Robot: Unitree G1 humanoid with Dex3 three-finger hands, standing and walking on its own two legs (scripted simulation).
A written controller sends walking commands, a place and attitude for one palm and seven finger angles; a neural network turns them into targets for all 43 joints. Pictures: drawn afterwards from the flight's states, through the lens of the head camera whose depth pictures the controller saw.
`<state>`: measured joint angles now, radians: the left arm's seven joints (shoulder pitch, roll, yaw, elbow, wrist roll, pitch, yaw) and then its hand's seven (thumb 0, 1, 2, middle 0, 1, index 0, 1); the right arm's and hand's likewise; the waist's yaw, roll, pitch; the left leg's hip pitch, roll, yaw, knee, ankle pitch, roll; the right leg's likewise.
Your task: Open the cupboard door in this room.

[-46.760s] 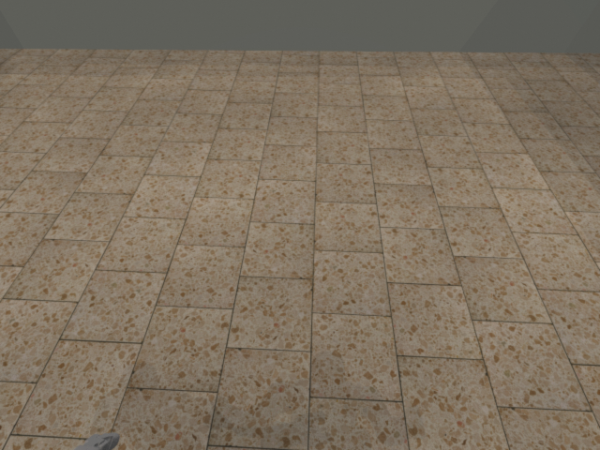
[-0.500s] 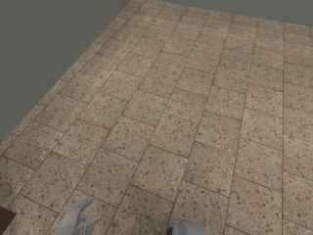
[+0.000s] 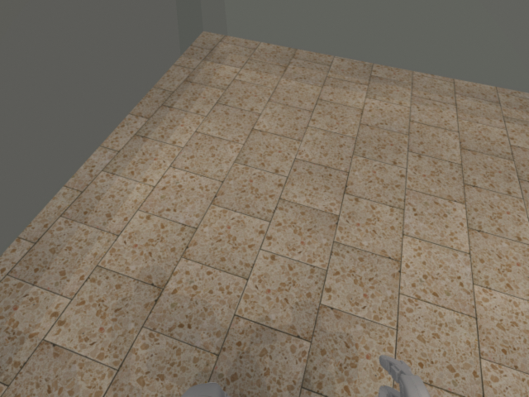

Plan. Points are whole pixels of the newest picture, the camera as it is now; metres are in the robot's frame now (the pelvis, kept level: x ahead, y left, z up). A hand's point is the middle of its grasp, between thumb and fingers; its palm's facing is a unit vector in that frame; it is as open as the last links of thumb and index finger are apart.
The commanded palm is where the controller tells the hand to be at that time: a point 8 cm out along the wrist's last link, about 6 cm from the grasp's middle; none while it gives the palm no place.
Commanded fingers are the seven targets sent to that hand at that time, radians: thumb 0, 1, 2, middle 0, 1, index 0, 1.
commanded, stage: walk to a spot facing it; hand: left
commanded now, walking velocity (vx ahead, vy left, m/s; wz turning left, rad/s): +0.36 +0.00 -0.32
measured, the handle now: out of the picture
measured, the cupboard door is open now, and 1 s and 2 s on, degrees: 44 44 44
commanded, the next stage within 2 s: turn to face it in 0.42 s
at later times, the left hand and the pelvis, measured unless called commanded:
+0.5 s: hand (232, 270) +0.37 +0.10 -0.14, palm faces -0.14 -0.96 -0.23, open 7.4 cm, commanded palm none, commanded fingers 0.00 0.90 0.90 -0.20 -0.30 -0.20 -0.30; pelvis +0.23 -0.07 +0.01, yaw -8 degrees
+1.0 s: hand (235, 238) +0.45 +0.11 -0.16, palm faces +0.10 -0.97 -0.20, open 7.4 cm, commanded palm none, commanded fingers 0.00 0.90 0.90 -0.20 -0.30 -0.20 -0.30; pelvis +0.38 -0.08 +0.01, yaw +3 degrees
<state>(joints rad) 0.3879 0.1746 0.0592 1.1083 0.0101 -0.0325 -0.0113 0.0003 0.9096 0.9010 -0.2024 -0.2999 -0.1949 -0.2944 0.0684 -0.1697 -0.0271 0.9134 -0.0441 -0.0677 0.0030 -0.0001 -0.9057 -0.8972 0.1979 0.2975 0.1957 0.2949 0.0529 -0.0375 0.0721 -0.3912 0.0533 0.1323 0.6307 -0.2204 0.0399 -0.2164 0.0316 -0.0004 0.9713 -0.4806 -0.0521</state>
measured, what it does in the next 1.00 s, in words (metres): walks ahead: right foot, then left foot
